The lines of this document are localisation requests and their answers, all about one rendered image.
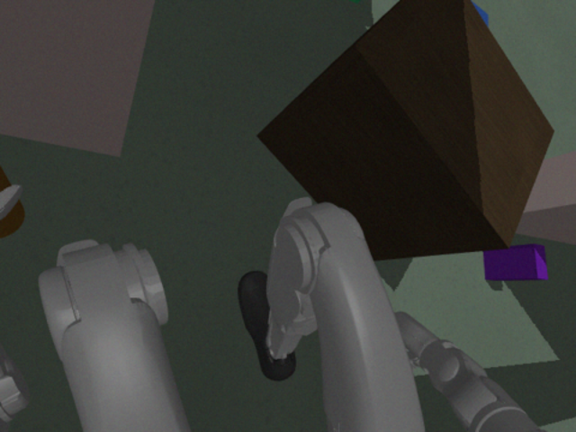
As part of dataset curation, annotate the right robot arm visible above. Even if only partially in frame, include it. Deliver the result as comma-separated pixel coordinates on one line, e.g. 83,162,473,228
419,339,547,432

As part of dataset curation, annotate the left robot hand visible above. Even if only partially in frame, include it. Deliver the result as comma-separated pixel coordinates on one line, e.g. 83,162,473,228
0,184,23,220

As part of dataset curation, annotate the right robot foot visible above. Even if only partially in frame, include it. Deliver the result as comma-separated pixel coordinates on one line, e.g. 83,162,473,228
238,271,296,381

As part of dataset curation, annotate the right robot hand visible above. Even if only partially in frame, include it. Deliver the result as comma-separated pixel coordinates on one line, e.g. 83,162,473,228
394,311,440,373

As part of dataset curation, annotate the left robot arm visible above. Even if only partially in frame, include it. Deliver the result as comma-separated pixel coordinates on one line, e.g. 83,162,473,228
0,342,30,432

